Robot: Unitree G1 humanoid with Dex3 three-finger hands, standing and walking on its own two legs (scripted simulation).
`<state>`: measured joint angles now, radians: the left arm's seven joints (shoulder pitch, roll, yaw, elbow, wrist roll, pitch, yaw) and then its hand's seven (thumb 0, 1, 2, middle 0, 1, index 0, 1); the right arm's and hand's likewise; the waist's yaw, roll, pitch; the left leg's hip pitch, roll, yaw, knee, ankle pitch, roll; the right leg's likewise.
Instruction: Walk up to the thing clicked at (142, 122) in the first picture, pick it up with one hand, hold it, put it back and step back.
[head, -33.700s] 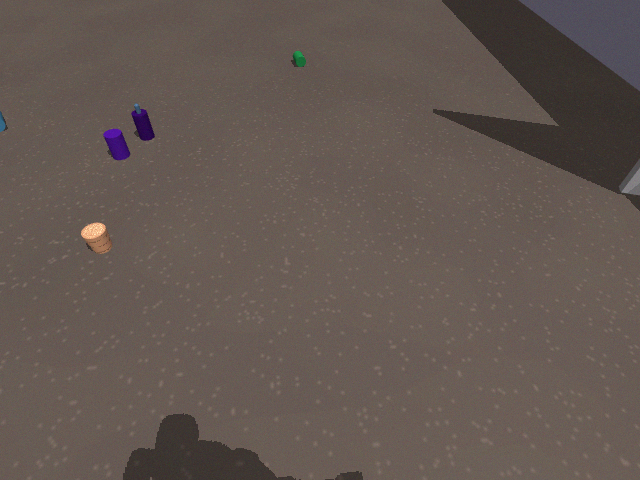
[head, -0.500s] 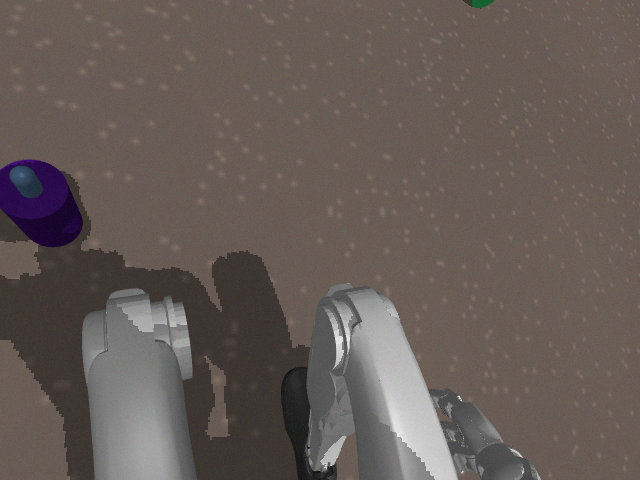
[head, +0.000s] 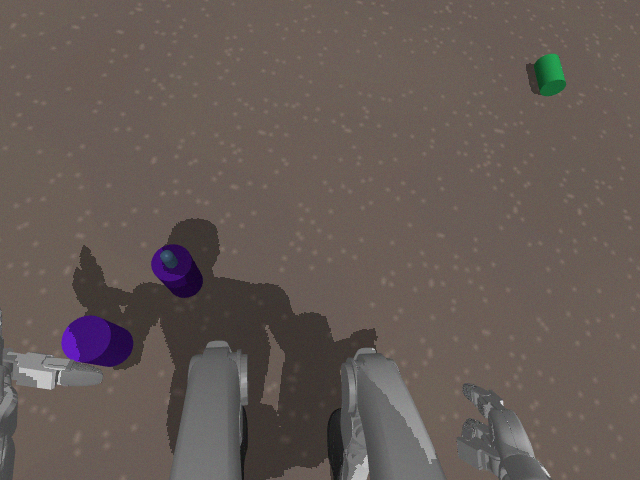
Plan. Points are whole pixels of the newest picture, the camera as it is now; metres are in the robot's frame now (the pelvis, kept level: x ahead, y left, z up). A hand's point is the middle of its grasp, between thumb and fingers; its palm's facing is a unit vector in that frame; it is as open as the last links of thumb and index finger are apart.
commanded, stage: home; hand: left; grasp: from the side
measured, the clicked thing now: (176, 269) +0.48 +0.27 -0.42
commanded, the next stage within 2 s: none
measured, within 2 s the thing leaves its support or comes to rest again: neither
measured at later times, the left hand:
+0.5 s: hand (5, 378) +0.24 +0.24 +0.10, palm faces +0.20 -0.92 -0.34, open 17.2 cm
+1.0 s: hand (2, 430) +0.22 +0.21 +0.15, palm faces +0.20 -0.94 -0.28, open 17.3 cm
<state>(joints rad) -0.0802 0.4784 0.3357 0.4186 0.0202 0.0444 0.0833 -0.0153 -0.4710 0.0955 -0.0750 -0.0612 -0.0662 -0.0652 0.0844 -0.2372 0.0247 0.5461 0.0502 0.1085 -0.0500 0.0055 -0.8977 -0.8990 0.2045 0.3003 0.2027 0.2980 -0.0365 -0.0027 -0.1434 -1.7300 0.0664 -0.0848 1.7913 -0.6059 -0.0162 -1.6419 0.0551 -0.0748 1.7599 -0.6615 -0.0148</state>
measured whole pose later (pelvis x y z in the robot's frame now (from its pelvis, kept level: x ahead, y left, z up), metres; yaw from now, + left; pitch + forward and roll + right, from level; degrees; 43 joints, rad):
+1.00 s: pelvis +0.06 +0.01 +0.20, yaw +5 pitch +7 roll -2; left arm 0.47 0.20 -0.02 -0.02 -0.01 0.27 0.14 -0.01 -0.50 0.08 -0.06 -0.06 -0.06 -0.06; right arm 0.28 -0.22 0.03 0.47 0.02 -0.10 -0.18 0.01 -0.89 -0.90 0.20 0.30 0.20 0.30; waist -0.02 0.04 -0.12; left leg -0.65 0.03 -0.04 0.96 -0.44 0.00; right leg -0.56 0.02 -0.04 0.90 -0.47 0.00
